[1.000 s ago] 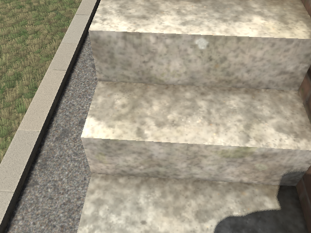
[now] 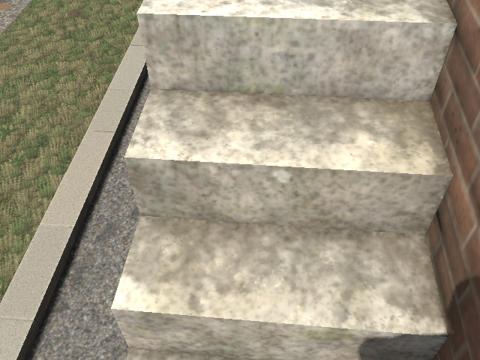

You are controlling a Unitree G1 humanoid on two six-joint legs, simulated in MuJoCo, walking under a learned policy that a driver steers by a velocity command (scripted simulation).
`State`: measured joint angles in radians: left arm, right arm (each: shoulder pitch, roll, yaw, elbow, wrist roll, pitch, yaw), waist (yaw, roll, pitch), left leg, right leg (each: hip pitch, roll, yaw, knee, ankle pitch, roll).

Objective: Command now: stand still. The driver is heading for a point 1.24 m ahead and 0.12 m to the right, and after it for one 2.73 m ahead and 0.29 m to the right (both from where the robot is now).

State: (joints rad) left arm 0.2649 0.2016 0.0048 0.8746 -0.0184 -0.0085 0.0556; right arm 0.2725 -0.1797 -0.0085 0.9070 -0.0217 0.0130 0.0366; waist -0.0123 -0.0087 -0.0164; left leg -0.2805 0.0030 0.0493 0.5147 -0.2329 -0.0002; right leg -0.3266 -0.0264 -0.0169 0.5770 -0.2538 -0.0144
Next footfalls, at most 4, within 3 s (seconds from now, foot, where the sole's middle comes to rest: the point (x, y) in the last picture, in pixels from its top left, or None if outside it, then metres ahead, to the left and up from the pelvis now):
none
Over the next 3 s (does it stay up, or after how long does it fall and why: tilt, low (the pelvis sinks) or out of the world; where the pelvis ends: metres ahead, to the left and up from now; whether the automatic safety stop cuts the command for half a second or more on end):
stays up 0.06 0.02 0.01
